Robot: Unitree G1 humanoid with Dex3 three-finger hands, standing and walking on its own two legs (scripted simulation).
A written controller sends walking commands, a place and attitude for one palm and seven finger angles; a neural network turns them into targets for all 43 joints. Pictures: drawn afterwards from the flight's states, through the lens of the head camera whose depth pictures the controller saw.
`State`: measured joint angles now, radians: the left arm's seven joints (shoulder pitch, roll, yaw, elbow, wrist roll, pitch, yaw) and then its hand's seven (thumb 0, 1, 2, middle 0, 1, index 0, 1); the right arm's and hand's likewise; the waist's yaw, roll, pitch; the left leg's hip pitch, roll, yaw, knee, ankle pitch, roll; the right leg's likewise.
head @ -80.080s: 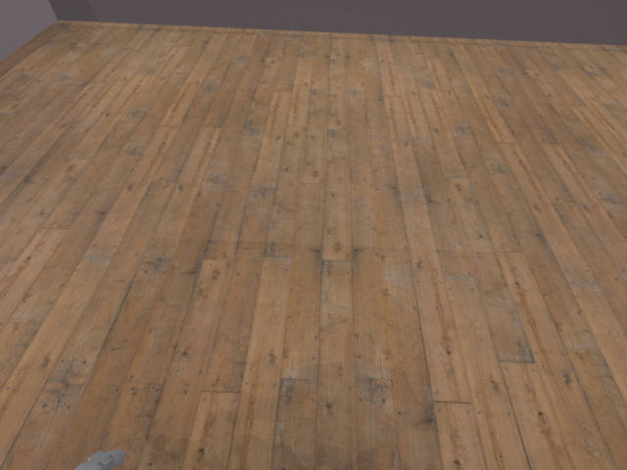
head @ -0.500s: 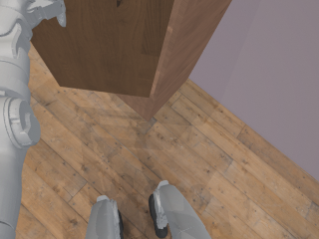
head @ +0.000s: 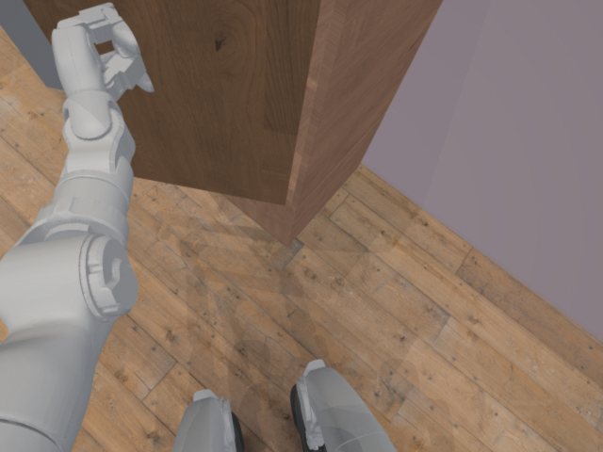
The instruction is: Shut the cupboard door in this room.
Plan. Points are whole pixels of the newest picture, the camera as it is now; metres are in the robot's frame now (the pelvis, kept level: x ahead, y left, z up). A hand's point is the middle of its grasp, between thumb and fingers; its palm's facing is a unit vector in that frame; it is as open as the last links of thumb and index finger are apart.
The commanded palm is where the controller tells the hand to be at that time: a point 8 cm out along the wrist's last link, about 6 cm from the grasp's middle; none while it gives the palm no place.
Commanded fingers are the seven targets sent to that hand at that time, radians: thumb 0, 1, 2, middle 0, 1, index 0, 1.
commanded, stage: pull the fist back off the door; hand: left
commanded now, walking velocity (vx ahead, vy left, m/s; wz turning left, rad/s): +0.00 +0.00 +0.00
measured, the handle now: (37, 26) +0.65 +0.20 +0.08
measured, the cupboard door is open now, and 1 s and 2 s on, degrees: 30 30 30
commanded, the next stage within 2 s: draw the hand back to the body in 0.46 s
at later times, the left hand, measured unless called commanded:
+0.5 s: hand (149, 122) +0.50 +0.08 +0.08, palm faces +0.11 -0.99 -0.02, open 3.1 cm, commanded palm +0.48 +0.13 +0.08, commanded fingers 0.00 0.90 0.90 -1.30 -1.50 -1.30 -1.50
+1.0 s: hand (61, 176) +0.40 +0.14 +0.15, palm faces +0.12 -0.99 -0.03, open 3.1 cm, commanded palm +0.35 +0.19 +0.15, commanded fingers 0.00 0.90 0.90 -1.25 -1.44 -1.25 -1.44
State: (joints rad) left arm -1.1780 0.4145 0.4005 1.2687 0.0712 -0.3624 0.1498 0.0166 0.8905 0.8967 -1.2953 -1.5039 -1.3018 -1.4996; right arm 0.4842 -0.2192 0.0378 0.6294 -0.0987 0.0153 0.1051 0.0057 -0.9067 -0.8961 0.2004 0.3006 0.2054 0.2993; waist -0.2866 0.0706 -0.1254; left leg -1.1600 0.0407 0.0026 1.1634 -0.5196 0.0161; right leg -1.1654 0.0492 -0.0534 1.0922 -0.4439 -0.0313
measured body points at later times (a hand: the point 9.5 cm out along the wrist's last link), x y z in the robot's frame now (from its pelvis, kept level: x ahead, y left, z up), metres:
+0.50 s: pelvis +0.00 -0.01 +0.01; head +0.13 -0.01 +0.45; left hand +0.49 +0.14 +0.08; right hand +0.05 -0.27 -0.11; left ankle +0.00 +0.11 -0.64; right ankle +0.03 -0.10 -0.64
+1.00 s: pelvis +0.01 -0.01 +0.06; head +0.06 -0.02 +0.51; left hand +0.39 +0.19 +0.15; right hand +0.07 -0.27 -0.06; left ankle +0.00 +0.11 -0.64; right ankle +0.03 -0.10 -0.64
